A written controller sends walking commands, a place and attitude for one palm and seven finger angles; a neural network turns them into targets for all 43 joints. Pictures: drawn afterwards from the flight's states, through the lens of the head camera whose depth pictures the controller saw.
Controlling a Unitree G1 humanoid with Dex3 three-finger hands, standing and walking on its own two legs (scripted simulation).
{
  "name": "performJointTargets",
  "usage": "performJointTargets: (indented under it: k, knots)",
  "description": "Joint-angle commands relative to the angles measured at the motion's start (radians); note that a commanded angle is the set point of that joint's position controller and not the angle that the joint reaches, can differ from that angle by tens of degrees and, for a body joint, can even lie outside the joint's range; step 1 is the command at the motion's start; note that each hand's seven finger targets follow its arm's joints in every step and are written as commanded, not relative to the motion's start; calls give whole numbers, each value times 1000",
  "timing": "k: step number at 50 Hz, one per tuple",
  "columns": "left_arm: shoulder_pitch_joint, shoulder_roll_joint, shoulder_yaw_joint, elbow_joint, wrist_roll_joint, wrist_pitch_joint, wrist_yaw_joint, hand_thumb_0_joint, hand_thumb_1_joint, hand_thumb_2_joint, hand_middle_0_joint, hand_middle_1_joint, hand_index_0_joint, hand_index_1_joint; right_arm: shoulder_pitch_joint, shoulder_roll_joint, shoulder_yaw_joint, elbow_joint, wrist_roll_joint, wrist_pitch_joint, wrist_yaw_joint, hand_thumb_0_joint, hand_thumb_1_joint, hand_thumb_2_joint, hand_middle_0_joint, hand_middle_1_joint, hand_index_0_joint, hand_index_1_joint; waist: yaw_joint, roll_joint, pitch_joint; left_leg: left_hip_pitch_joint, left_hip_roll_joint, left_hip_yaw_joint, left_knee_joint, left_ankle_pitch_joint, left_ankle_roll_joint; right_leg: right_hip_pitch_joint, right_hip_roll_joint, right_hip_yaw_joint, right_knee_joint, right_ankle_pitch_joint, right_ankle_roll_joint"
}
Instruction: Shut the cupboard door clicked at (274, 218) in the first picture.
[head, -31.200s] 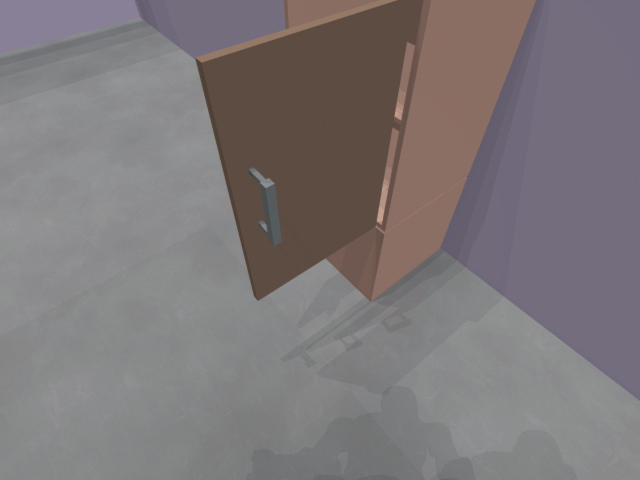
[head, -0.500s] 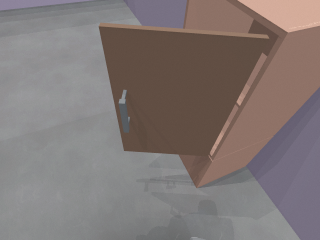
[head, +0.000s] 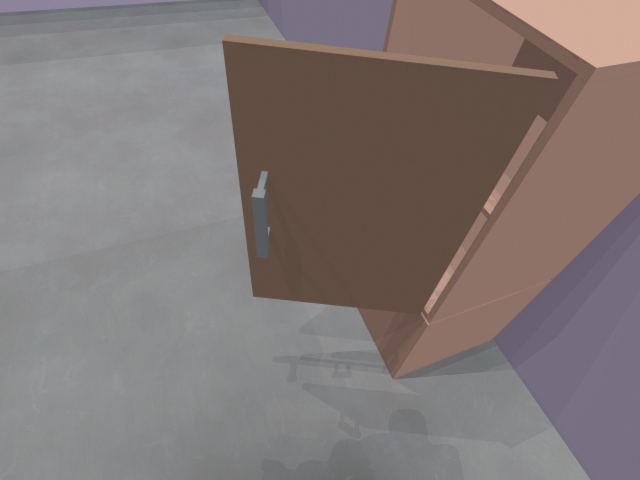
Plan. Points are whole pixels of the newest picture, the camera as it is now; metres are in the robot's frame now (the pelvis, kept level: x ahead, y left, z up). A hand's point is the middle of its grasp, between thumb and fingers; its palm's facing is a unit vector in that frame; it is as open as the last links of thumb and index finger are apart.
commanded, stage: come to a stop and stand still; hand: left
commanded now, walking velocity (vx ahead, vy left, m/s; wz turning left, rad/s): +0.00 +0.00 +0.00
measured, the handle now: (263, 216) +0.50 +0.14 -0.02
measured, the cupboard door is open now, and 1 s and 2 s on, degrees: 64 64 64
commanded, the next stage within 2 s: look again from close up in 0.78 s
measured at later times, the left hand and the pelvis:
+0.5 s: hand out of the picture -0.03 +0.18 -0.16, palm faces -0.01 -0.98 -0.19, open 7.3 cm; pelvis -0.04 +0.01 +0.02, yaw -2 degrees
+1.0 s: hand out of the picture -0.07 +0.17 -0.17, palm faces -0.02 -0.99 -0.17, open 7.4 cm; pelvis -0.05 +0.01 +0.01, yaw -1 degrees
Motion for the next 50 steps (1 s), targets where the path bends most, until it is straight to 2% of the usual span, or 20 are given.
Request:
performJointTargets:
  k: [1,3,5,8,10,12,14,15,16,17,18,27,35,43,44,45,46,47,48,50]
  knots:
    - [-13,74,14,-58,-1,20,1,0,900,900,-200,-300,-200,-300,21,-156,-15,-51,-23,-13,-20,0,-900,-900,200,300,200,300,-13,264,34,-161,279,-232,-348,284,116,22,55,58,253,-222,-26]
    - [28,73,15,-27,-6,19,-6,0,900,900,-200,-300,-200,-300,12,-138,-4,-44,-20,-17,-32,0,-900,-900,200,300,200,300,4,258,38,-80,231,-153,-292,418,97,-13,65,71,313,-160,-31]
    - [45,68,7,-12,-9,6,-8,0,900,900,-200,-300,-200,-300,31,-118,3,-32,-14,-24,-35,0,-900,-900,200,300,200,300,6,202,14,-3,226,-132,-254,545,122,0,63,53,270,-159,-28]
    - [43,50,-9,-10,-14,-5,-7,0,900,900,-200,-300,-200,-300,85,-129,-5,-4,-11,-31,-36,0,-900,-900,200,300,200,300,-19,200,-74,136,239,-154,-220,638,143,38,61,24,129,-162,-23]
    - [53,49,-11,-1,-14,-10,-5,0,900,900,-200,-300,-200,-300,106,-115,-10,17,-7,-33,-35,0,-900,-900,200,300,200,300,-22,171,-78,130,241,-172,-204,647,144,110,63,19,12,-108,-30]
    - [120,45,-15,30,-15,-22,-2,0,900,900,-200,-300,-200,-300,90,-114,-6,20,3,-35,-33,0,-900,-900,200,300,200,300,5,119,-106,85,201,-160,-166,524,99,234,52,45,-183,84,-40]
    - [113,68,-21,49,-12,-37,3,0,900,900,-200,-300,-200,-300,93,-72,1,26,12,-36,-26,0,-900,-900,200,300,200,300,-23,28,-56,22,114,-108,-172,271,26,235,-39,151,-250,186,-82]
    - [91,79,-23,45,-13,-39,1,0,900,900,-200,-300,-200,-300,103,-58,5,35,12,-34,-20,0,-900,-900,200,300,200,300,-32,35,-24,29,95,-104,-204,195,15,191,-61,149,-261,149,-97]
    - [94,71,-26,50,-13,-40,0,0,900,900,-200,-300,-200,-300,114,-60,7,47,6,-35,-17,0,-900,-900,200,300,200,300,-36,35,-42,69,91,-102,-208,270,12,182,-46,134,-237,189,-95]
    - [104,58,-28,62,-16,-50,2,0,900,900,-200,-300,-200,-300,119,-66,7,63,1,-35,-19,0,-900,-900,200,300,200,300,-35,-61,-72,102,101,-92,-190,292,12,189,-28,134,-233,223,-92]
    - [104,46,-33,66,-18,-54,3,0,900,900,-200,-300,-200,-300,131,-78,7,73,2,-38,-20,0,-900,-900,200,300,200,300,-39,-74,-85,121,108,-88,-196,282,13,192,-29,131,-245,212,-90]
    - [137,28,-37,95,-17,-41,2,0,900,900,-200,-300,-200,-300,157,-51,22,132,-2,-27,-18,0,-900,-900,200,300,200,300,-27,73,76,24,97,-90,-289,32,11,122,-1,136,-310,-42,-81]
    - [167,11,-36,108,-17,-45,2,0,900,900,-200,-300,-200,-300,212,-32,21,142,-2,-30,-22,0,-900,-900,200,300,200,300,-26,49,47,14,102,-89,-282,20,14,134,5,126,-306,-48,-82]
    - [189,-15,-40,123,-19,-53,6,0,900,900,-200,-300,-200,-300,228,-18,22,148,0,-42,-27,0,-900,-900,200,300,200,300,-28,43,14,46,109,-86,-261,117,15,140,1,126,-287,39,-83]
    - [242,21,-58,134,2,-91,39,0,900,900,-200,-300,-200,-300,97,-54,32,78,0,-64,-8,0,-900,-900,200,300,200,300,9,158,45,-34,116,-46,-53,226,-9,121,-45,120,-258,228,-81]
    - [249,64,-48,124,-5,-111,36,0,900,900,-200,-300,-200,-300,104,-30,39,43,0,-68,-3,0,-900,-900,200,300,200,300,-28,141,15,-18,85,-63,-71,208,-15,133,-84,151,-234,448,-95]
    - [242,51,-46,98,-7,-106,29,0,900,900,-200,-300,-200,-300,198,5,31,57,-8,-74,-10,0,-900,-900,200,300,200,300,-50,175,-83,23,79,-69,-102,193,-4,195,-74,141,-169,413,-109]
    - [237,36,-51,101,-14,-106,28,0,900,900,-200,-300,-200,-300,214,-5,32,65,-8,-77,-15,0,-900,-900,200,300,200,300,-41,120,-151,32,95,-88,-86,254,6,225,-51,125,-159,347,-107]
    - [225,24,-54,99,-17,-103,25,0,900,900,-200,-300,-200,-300,212,-20,30,64,-4,-72,-17,0,-900,-900,200,300,200,300,-45,62,-156,33,104,-95,-92,242,13,218,-35,114,-166,246,-103]
    - [207,15,-57,82,-13,-92,22,0,900,900,-200,-300,-200,-300,194,-35,23,49,-7,-67,-15,0,-900,-900,200,300,200,300,-41,19,-70,-3,106,-102,-114,202,22,152,-15,106,-180,110,-98]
